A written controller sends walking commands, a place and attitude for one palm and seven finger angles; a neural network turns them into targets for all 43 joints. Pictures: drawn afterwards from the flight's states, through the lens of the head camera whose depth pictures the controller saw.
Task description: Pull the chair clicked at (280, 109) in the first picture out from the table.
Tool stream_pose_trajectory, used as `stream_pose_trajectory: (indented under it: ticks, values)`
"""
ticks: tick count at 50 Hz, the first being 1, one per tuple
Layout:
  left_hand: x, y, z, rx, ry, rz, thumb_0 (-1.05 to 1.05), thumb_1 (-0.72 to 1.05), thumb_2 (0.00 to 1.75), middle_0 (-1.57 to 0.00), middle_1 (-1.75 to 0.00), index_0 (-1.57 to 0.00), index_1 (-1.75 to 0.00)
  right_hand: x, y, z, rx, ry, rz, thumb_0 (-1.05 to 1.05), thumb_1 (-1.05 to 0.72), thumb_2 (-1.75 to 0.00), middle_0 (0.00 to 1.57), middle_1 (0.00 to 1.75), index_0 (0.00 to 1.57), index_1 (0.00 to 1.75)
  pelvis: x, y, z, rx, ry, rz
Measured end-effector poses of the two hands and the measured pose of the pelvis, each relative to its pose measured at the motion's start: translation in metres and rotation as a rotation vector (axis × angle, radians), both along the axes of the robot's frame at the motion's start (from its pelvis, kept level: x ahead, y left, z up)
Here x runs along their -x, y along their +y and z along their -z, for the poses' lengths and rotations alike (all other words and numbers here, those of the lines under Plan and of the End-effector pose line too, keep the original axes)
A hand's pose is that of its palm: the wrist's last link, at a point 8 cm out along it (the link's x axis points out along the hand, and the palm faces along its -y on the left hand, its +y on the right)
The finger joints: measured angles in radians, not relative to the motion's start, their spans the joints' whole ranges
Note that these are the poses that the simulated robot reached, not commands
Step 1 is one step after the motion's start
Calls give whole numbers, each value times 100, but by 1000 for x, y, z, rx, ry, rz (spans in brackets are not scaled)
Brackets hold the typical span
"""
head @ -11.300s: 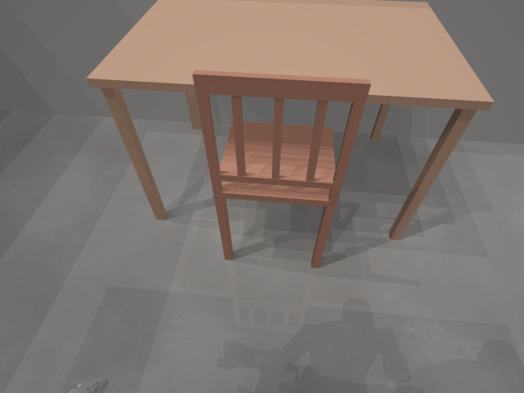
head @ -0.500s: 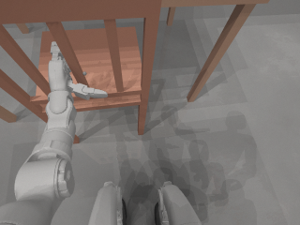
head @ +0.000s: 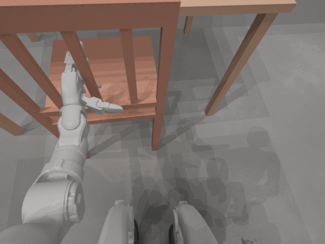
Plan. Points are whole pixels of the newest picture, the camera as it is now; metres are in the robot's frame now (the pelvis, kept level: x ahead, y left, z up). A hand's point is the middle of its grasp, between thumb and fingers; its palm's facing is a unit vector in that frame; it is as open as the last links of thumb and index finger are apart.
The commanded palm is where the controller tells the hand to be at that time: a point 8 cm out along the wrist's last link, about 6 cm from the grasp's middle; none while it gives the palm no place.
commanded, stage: hook a spindle and tug to test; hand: left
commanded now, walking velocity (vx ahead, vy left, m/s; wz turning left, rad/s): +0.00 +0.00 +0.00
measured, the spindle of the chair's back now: (87, 76) +0.52 +0.16 +0.03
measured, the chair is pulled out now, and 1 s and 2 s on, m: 0.00 0.00 0.05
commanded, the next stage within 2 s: step backward, pulling the chair out in 1.28 s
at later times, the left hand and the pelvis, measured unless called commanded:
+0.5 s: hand (96, 84) +0.49 +0.13 +0.03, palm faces +0.09 -1.00 -0.03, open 8.5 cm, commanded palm +0.46 +0.17 +0.03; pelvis +0.00 +0.00 +0.00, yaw +0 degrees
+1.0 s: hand (97, 86) +0.49 +0.13 +0.04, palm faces +0.09 -1.00 -0.02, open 5.4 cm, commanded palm +0.43 +0.17 +0.03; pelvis +0.02 +0.00 +0.01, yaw -1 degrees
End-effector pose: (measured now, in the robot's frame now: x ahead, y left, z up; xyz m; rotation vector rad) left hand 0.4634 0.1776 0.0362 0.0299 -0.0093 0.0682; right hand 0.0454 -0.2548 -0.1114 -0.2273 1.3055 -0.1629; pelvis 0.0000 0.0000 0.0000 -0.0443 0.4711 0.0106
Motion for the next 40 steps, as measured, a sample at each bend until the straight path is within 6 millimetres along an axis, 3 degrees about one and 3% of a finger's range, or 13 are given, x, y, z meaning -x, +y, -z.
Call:
stream_pose_trajectory:
  ticks: [10,21,34,40]
  values:
    - [0,2,1,-5,6,-22,-1,-45,32,-29,-77,-27,-77,5,0,3,-1,9,-4,0,-90,-90,21,30,20,30,4,-2,2,0,0,-3]
    - [-3,5,1,4,8,-26,-1,0,51,-45,-129,-42,-129,18,-3,3,4,45,11,0,-90,-90,21,30,20,30,4,-2,3,1,5,-2]
    - [-4,6,1,7,11,-23,1,67,80,-49,-144,-45,-144,13,-1,-1,2,40,18,0,-90,-90,21,30,20,30,-1,0,-1,2,5,1]
    - [-3,4,0,13,19,-31,1,72,80,-45,-145,-43,-144,4,3,-4,-11,23,23,0,-90,-90,21,30,20,30,-6,1,-4,-1,4,6]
